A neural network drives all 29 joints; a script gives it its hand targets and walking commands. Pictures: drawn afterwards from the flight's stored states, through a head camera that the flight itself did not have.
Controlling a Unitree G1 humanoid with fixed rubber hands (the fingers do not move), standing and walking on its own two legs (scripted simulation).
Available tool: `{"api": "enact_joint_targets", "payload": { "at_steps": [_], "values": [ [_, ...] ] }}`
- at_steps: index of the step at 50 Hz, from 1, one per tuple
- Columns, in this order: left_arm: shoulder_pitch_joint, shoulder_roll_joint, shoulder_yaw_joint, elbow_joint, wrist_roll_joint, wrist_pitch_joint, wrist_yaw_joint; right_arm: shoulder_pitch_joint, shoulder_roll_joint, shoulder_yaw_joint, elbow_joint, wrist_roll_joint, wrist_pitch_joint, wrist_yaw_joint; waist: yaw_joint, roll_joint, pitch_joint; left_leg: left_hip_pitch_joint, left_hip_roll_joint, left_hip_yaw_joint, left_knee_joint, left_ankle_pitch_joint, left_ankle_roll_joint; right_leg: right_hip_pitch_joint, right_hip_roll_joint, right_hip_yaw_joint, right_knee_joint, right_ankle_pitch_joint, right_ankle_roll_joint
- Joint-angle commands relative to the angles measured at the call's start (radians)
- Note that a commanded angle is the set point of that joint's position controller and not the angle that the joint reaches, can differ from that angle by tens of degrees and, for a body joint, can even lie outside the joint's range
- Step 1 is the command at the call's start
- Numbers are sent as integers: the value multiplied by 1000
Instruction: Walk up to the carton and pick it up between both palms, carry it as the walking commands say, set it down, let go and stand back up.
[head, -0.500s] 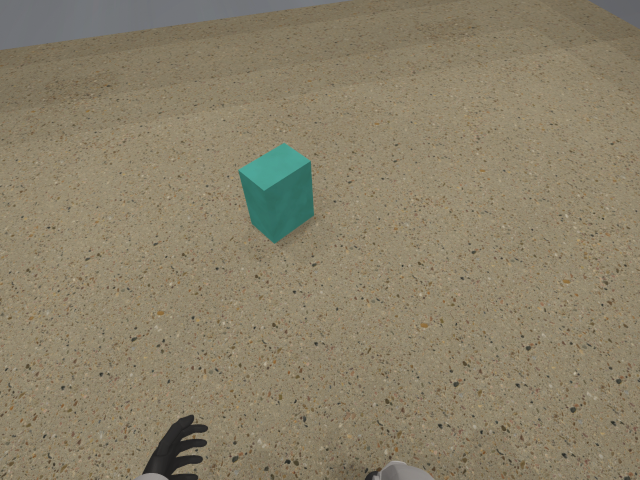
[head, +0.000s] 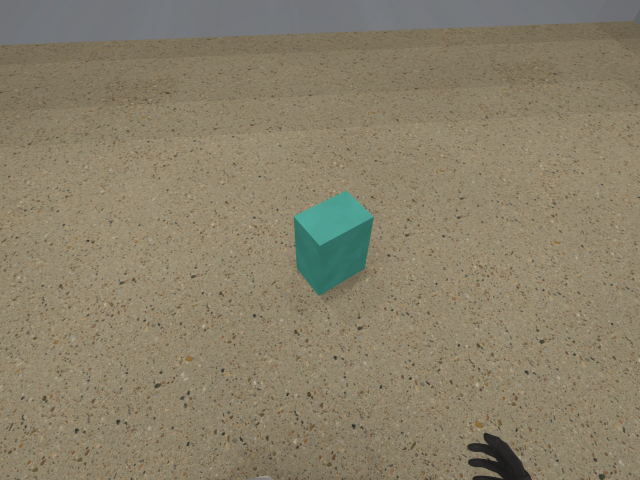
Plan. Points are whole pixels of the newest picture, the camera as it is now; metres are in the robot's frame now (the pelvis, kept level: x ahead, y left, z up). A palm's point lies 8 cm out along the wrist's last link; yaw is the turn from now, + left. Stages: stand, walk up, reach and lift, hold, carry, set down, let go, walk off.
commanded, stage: walk up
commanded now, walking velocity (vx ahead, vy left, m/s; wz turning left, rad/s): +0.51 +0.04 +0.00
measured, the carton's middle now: (332, 244) +0.94 +0.05 -0.61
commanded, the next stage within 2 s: none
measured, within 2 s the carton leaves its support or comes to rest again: neither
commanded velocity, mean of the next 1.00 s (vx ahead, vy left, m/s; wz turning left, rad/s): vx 0.35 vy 0.02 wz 0.00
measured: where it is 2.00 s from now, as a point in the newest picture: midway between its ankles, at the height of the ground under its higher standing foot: (330, 412)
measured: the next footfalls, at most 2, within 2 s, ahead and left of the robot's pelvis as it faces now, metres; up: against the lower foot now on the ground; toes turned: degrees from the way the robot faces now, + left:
right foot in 0.50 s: +0.39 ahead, -0.14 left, +0.00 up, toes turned -9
left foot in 1.00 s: +0.45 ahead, +0.16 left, +0.00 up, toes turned +8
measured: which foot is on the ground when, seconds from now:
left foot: down 0.00-0.50, up 0.52-0.98, down 1.00-1.00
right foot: down 0.00-0.00, up 0.02-0.48, down 0.50-1.00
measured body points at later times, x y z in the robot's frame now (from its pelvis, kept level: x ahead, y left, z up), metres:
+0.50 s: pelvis +0.24 -0.03 +0.00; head +0.27 -0.04 +0.45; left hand +0.41 +0.19 -0.13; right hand +0.11 -0.24 -0.15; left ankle +0.09 +0.12 -0.72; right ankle +0.35 -0.14 -0.73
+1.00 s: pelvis +0.36 +0.03 +0.01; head +0.38 +0.03 +0.46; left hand +0.30 +0.27 -0.14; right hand +0.48 -0.22 -0.13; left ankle +0.41 +0.16 -0.73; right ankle +0.35 -0.13 -0.73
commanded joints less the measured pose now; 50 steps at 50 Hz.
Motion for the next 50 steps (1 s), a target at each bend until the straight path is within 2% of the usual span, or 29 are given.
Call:
{"api": "enact_joint_targets", "payload": {
  "at_steps": [1,2,3,4,5,6,8,10,13,15,18,20,22,24,25,26,27,28,29,30,31,33,36,41,43,46,48,49,50],
  "values": [
    [-30,38,-17,-126,4,-13,-2,472,-314,-93,83,13,-13,-40,-197,471,-198,627,384,-666,-368,-360,131,-627,118,69,631,-155,-72],
    [-66,66,-5,-90,5,-4,1,427,-282,-79,66,10,-15,-36,-146,197,-164,571,424,-676,-340,-353,129,-671,44,169,737,-66,-72],
    [-105,80,7,-84,4,-3,-7,380,-234,-62,51,10,-17,-38,-112,58,-106,478,395,-610,-317,-174,107,-659,15,191,754,29,-67],
    [-86,54,1,-66,5,0,-10,315,-165,-41,43,14,-25,-36,-79,33,-60,385,324,-453,-293,-37,94,-596,-16,197,711,114,-57],
    [-78,37,1,-56,11,9,-15,269,-114,-27,36,17,-35,-38,-67,81,-31,317,274,-343,-295,46,76,-550,-20,183,669,157,-45],
    [-73,34,5,-51,19,23,-22,262,-95,-20,39,23,-43,-36,-59,131,-17,276,238,-270,-300,115,60,-508,-8,169,654,195,-33],
    [-123,34,5,-65,20,47,-30,304,-86,-15,61,23,-52,-40,-62,177,1,257,216,-199,-303,212,57,-502,11,137,621,245,-19],
    [-212,36,3,-92,16,58,-38,346,-87,-18,81,22,-51,-48,-74,162,21,282,218,-171,-308,269,71,-554,16,114,580,300,-10],
    [-324,30,-2,-129,14,64,-47,400,-93,-24,104,20,-48,-56,-98,155,56,329,219,-157,-335,245,86,-605,21,94,465,342,-3],
    [-388,27,-7,-151,10,65,-51,418,-96,-29,113,20,-45,-57,-112,161,86,346,212,-137,-358,216,90,-596,29,84,357,362,-3],
    [-471,30,-12,-181,-1,58,-49,439,-107,-38,123,16,-41,-59,-129,173,115,372,206,-89,-356,283,102,-546,48,53,195,352,-4],
    [-475,21,-18,-197,4,38,-45,448,-97,-34,151,19,-27,-63,-122,274,96,319,139,-10,-330,189,98,-415,76,17,128,300,-26],
    [-444,32,-10,-173,8,27,-33,477,-101,-38,171,22,-16,-67,-113,194,85,325,155,-37,-256,237,110,-348,92,-8,88,253,-34],
    [-274,68,5,-99,18,7,-14,480,-100,-30,184,29,-9,-69,-55,61,-21,307,113,-12,11,351,88,-125,108,-34,-40,303,-67],
    [-146,127,27,-59,28,-6,-2,478,-76,-22,179,25,-11,-71,-10,-10,-106,163,82,-21,200,219,55,53,-2,84,-28,415,-92],
    [-50,253,63,-50,35,-8,13,537,-8,8,157,42,-13,-74,35,-325,-210,-129,-41,-18,497,-280,-10,262,-322,482,-106,651,-185],
    [46,290,50,-29,10,8,20,484,-66,-16,152,44,9,-78,26,-170,-286,-164,-42,-171,662,-438,-13,275,-411,663,-134,811,-192],
    [-29,256,40,-39,1,8,25,460,-83,-24,155,45,18,-77,-7,-126,-247,-148,-9,-214,705,-401,-17,190,-370,557,-115,886,-186],
    [-109,198,26,-45,-1,6,27,436,-71,-32,161,38,25,-69,-34,-99,-185,-117,13,-203,696,-342,-22,95,-313,434,-118,901,-178],
    [-171,143,19,-50,-2,2,27,414,-47,-32,157,28,33,-60,-54,-125,-122,-88,30,-183,660,-301,-27,-6,-262,335,-134,861,-164],
    [-213,111,16,-55,-1,2,25,409,-33,-35,151,20,49,-52,-74,-150,-86,-56,25,-162,641,-267,-31,-96,-222,275,-149,781,-150],
    [-215,102,19,-57,4,1,19,392,-21,-26,133,10,79,-38,-81,-194,-65,-37,7,-132,610,-196,-32,-172,-184,216,-181,671,-135],
    [-174,114,19,-59,8,1,20,302,-31,-20,90,4,96,-27,-59,-202,-41,-87,4,-113,539,-117,-44,-184,-181,202,-241,516,-142],
    [-112,154,29,-53,20,8,22,141,-52,-6,34,8,98,-6,-29,-195,28,-95,5,-96,326,-73,-55,-209,-178,204,-346,133,-151],
    [-101,167,33,-49,27,11,21,106,-52,4,30,12,92,-3,-28,-201,43,-52,1,-80,227,-73,-51,-223,-179,195,-365,70,-156],
    [-115,157,27,-29,26,18,11,93,-49,15,27,25,53,-14,-52,-276,24,118,-28,-28,72,-99,-42,-247,-109,104,-325,48,-162],
    [-94,133,20,-6,17,24,8,180,-66,2,64,27,28,-31,-93,-124,0,275,-39,11,-78,-17,-46,-278,-71,92,-211,51,-137],
    [-61,85,6,4,17,27,7,252,-89,-9,98,26,15,-43,-104,-8,-23,358,-15,-8,-134,-12,-38,-288,-34,78,-99,66,-114],
    [-51,22,-6,-1,11,30,10,328,-134,-18,114,13,4,-55,-107,154,-22,365,144,-201,-229,-33,-22,-331,20,37,82,49,-70]
  ]
}}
